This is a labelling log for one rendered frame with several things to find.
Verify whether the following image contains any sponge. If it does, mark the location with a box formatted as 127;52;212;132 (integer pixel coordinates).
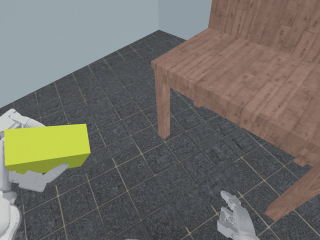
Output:
4;124;91;175

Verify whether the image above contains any robot left forearm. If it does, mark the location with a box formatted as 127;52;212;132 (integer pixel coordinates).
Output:
0;190;22;240

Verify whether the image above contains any robot right hand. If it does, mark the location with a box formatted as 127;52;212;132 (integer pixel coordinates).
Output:
217;190;256;240

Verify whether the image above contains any table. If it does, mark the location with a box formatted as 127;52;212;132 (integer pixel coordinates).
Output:
151;0;320;222

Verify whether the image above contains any robot left hand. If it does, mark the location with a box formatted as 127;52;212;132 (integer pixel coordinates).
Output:
0;109;69;192

